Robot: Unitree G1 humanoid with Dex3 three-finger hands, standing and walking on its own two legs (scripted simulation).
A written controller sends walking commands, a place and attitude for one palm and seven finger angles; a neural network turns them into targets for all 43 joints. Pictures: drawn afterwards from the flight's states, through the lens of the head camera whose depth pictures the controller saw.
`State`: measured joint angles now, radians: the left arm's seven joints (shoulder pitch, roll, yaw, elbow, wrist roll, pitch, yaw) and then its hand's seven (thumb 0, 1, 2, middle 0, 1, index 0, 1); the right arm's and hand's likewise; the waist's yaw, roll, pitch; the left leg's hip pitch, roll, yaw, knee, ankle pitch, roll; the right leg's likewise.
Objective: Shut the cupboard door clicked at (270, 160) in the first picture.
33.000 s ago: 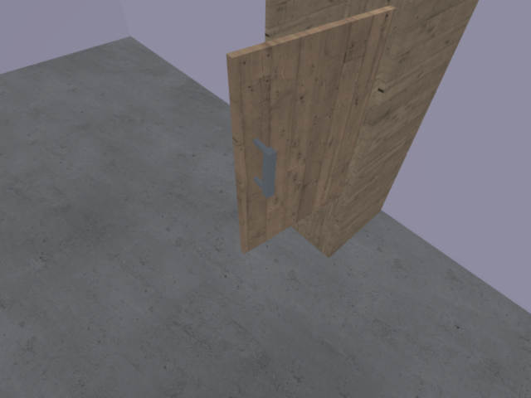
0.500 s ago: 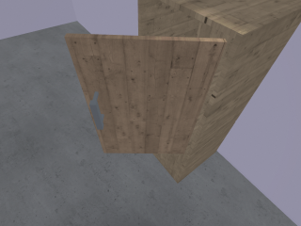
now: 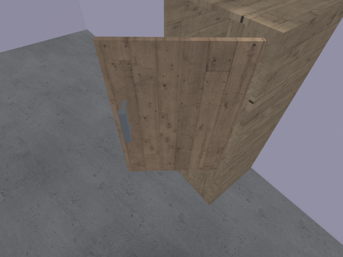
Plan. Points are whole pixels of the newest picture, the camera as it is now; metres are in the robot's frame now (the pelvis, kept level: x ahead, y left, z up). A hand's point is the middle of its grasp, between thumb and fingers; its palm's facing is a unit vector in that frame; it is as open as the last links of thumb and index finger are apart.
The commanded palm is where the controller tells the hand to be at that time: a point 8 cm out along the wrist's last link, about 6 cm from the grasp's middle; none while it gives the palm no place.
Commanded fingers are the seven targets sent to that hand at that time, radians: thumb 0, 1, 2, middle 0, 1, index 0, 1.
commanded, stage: raise the hand and make a fist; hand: left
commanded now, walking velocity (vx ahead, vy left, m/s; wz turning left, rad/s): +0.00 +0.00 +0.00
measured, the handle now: (126, 122) +0.48 +0.17 +0.01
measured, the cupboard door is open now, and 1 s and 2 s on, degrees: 53 53 53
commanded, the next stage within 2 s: bring the fist close to the handle in 1.96 s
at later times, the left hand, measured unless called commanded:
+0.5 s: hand out of the picture +0.12 +0.19 -0.07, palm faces +0.16 -0.99 -0.01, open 6.0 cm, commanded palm +0.11 +0.23 -0.04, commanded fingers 0.00 0.90 0.90 -0.62 -0.76 -0.62 -0.76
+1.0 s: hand (92, 237) +0.17 +0.19 -0.03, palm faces +0.10 -0.99 -0.03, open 3.7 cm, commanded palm +0.14 +0.23 -0.02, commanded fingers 0.00 0.90 0.90 -1.08 -1.26 -1.08 -1.26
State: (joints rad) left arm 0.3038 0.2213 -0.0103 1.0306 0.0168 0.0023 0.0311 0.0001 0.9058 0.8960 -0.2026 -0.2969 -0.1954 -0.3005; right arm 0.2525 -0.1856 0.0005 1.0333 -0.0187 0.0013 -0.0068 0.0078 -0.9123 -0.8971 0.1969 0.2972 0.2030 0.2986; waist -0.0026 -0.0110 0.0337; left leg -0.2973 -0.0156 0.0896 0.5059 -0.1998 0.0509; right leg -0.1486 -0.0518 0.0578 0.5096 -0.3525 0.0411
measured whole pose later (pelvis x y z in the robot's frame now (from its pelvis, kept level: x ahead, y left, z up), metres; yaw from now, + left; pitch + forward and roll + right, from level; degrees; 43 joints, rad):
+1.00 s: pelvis -0.03 -0.02 -0.09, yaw +2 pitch +13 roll -3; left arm 0.46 0.24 0.18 -0.09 -0.31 -0.37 -0.22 0.01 0.90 0.90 -0.91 -1.07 -0.90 -1.07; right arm 0.27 -0.23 -0.02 0.57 0.02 -0.22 -0.07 0.02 -0.90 -0.90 0.20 0.30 0.20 0.30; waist 0.00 0.04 -0.15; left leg -0.97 0.05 -0.02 1.16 -0.42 0.02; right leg -0.78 0.01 -0.06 1.14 -0.59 0.01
